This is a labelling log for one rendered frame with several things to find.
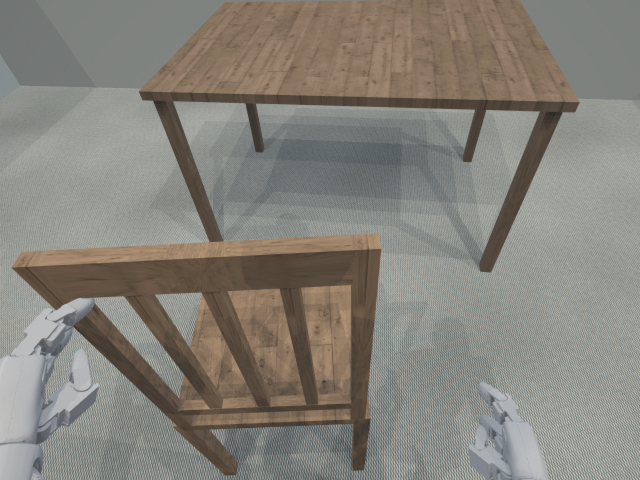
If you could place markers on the table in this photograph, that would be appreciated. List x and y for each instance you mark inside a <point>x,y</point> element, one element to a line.
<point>441,54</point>

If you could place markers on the chair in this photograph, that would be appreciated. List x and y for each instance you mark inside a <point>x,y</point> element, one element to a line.
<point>283,335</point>

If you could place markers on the robot right hand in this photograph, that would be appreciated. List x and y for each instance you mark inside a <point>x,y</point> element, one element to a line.
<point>517,454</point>

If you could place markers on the robot left forearm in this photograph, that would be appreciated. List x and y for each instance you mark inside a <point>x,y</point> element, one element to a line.
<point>21,461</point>

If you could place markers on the robot left hand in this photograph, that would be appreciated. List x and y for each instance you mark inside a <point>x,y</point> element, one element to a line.
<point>25,373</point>

